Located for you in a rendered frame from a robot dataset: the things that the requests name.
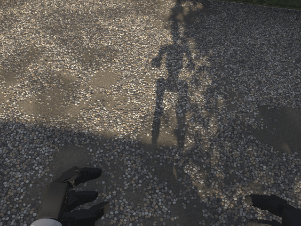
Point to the right robot hand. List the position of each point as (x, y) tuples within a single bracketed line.
[(290, 215)]

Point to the left robot hand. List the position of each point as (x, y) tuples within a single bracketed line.
[(59, 201)]

